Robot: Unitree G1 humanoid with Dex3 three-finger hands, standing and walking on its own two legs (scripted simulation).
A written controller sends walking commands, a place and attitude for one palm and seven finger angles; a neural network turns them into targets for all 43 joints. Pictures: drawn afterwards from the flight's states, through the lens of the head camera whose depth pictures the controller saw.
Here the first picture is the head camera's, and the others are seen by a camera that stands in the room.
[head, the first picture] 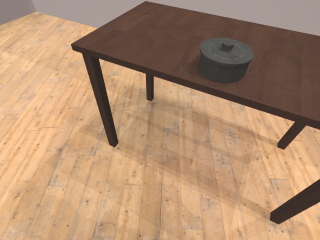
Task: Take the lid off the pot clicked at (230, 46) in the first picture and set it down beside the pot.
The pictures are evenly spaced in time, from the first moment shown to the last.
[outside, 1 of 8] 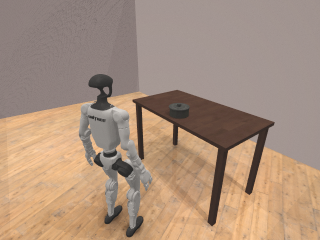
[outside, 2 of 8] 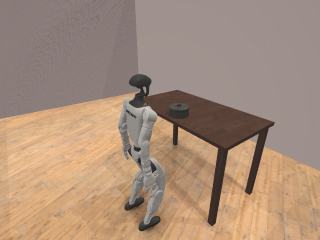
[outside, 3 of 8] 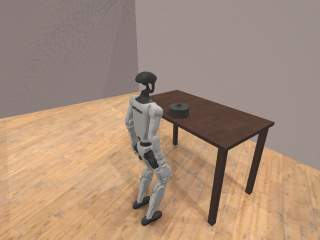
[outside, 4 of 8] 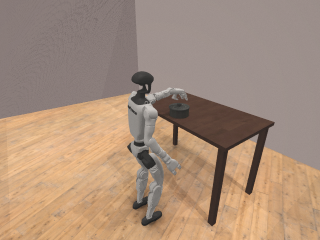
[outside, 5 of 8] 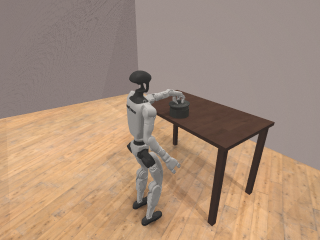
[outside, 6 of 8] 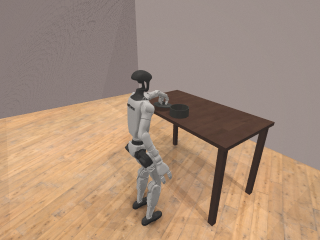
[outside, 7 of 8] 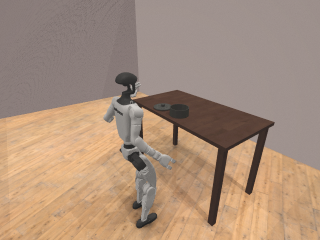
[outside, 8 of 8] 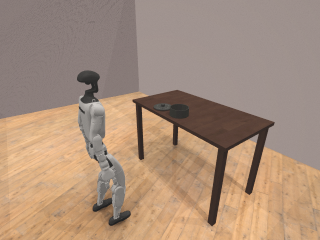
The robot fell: no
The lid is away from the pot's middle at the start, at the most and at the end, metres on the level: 0.00 0.24 0.24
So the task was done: yes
